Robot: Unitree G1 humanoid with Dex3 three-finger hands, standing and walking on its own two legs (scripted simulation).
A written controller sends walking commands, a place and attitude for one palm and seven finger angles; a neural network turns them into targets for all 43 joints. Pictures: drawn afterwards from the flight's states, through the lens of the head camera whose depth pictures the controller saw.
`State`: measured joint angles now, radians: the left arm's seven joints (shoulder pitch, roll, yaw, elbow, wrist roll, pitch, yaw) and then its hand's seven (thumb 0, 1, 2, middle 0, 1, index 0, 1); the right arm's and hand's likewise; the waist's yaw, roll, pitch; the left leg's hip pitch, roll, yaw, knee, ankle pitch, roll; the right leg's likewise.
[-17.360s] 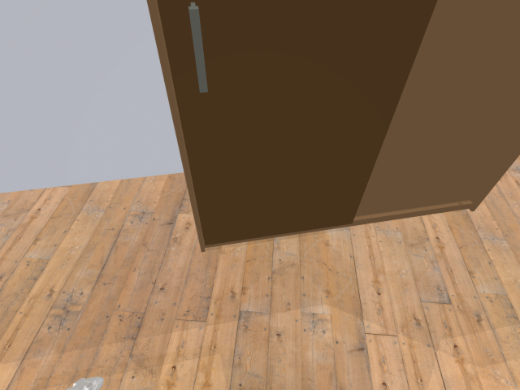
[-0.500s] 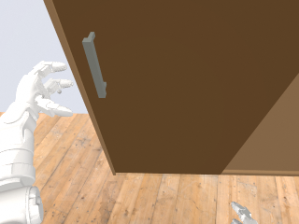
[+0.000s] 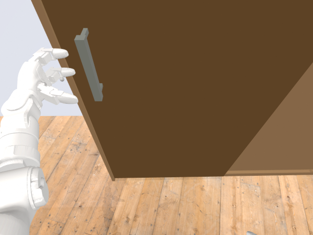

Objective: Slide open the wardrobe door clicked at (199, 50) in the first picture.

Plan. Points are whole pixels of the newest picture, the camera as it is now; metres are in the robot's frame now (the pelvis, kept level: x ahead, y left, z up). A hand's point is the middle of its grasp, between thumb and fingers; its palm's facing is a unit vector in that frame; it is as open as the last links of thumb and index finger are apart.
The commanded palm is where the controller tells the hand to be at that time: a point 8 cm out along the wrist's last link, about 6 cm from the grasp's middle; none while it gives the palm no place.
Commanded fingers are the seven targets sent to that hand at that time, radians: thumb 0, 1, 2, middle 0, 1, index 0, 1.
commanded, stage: move the hooked fingers beside the handle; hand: left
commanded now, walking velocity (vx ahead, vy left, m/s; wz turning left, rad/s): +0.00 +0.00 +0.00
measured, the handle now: (92, 67) +0.50 +0.19 +0.15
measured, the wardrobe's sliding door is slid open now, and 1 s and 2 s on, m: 0.00 0.00 0.00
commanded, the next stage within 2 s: feel for the door with the fingertips in 2.00 s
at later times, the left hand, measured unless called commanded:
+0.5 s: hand (60, 79) +0.44 +0.25 +0.16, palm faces +0.04 -1.00 +0.01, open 14.0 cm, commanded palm +0.42 +0.30 +0.16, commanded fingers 0.00 -0.50 0.30 -0.30 -1.20 -0.30 -1.20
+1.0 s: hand (67, 79) +0.45 +0.23 +0.16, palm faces +0.01 -1.00 +0.01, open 14.0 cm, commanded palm +0.41 +0.28 +0.16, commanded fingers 0.00 -0.50 0.30 -0.30 -1.20 -0.30 -1.20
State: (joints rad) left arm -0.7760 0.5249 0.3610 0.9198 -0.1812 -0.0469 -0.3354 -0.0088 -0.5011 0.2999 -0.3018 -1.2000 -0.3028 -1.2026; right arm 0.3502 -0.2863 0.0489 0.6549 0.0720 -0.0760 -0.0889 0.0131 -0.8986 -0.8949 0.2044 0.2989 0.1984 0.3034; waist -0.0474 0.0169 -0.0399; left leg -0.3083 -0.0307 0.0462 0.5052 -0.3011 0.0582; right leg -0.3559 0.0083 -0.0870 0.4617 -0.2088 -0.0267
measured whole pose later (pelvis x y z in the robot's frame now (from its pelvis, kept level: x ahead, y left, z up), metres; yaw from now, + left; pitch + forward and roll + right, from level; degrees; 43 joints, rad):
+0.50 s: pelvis +0.00 +0.00 +0.00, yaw +0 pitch +7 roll -1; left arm -0.79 0.57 0.40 1.00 -0.20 -0.11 -0.39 -0.01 -0.50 0.30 -0.30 -1.20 -0.30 -1.20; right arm 0.37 -0.30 0.05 0.64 0.08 -0.05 -0.09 0.01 -0.90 -0.89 0.20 0.30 0.20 0.30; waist -0.06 0.02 -0.05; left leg -0.36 -0.02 0.05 0.54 -0.32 0.05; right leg -0.40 0.02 -0.09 0.49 -0.21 -0.03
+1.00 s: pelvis +0.00 +0.00 +0.00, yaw +0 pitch +8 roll -1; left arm -0.78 0.52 0.35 0.95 -0.20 -0.06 -0.36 -0.01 -0.50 0.30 -0.30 -1.20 -0.30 -1.20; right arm 0.37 -0.29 0.04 0.63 0.07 -0.04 -0.08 0.01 -0.90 -0.89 0.20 0.30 0.20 0.30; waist -0.05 0.03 -0.06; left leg -0.36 -0.03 0.05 0.55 -0.33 0.06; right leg -0.40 0.01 -0.08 0.49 -0.23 -0.02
